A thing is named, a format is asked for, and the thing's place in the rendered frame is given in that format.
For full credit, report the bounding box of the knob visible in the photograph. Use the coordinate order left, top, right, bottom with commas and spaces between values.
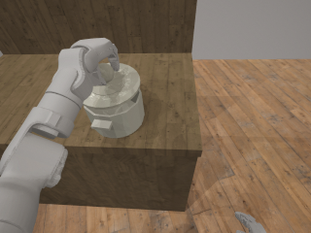
98, 63, 115, 83

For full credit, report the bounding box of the robot left forearm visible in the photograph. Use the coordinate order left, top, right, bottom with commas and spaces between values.
0, 43, 99, 176

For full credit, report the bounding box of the robot left upper arm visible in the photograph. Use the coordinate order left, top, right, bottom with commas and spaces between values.
0, 132, 68, 233

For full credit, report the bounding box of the table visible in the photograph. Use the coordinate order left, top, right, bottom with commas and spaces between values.
0, 0, 203, 212

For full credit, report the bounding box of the robot right hand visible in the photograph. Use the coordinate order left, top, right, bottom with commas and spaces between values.
234, 212, 266, 233

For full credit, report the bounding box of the robot left hand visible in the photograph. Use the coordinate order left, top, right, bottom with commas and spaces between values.
71, 38, 120, 86

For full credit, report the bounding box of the lid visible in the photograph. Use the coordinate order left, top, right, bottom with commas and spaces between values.
83, 63, 141, 110

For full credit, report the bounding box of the pot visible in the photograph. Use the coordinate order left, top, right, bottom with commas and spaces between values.
84, 88, 145, 139

